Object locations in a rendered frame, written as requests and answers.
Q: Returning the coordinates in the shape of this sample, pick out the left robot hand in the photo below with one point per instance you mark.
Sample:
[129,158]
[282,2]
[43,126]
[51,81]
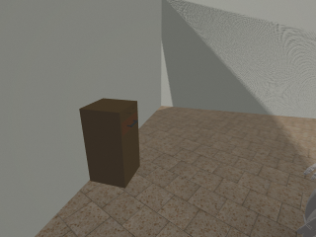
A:
[305,228]

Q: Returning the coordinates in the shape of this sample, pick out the robot right thigh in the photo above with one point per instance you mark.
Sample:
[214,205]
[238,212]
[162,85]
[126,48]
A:
[310,205]

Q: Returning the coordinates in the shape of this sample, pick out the cabinet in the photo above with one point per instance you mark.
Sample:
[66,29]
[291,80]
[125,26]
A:
[112,159]

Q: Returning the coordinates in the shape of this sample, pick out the drawer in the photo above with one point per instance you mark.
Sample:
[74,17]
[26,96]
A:
[124,126]

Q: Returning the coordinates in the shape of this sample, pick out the robot thigh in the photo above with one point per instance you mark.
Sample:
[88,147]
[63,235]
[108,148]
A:
[310,233]
[310,205]

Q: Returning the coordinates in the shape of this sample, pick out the robot left thigh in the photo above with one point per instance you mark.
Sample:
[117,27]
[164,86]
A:
[310,233]

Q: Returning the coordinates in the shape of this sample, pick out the right robot hand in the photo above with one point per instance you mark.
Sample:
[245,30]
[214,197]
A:
[310,169]

